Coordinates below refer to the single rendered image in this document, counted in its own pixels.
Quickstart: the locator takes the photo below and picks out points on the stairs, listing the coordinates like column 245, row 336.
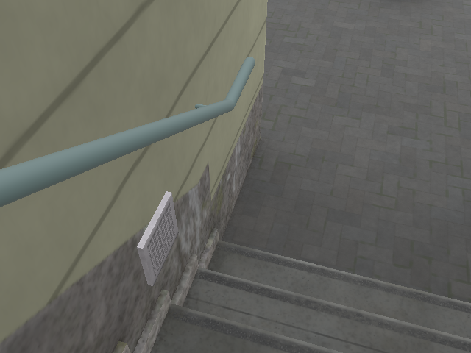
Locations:
column 251, row 301

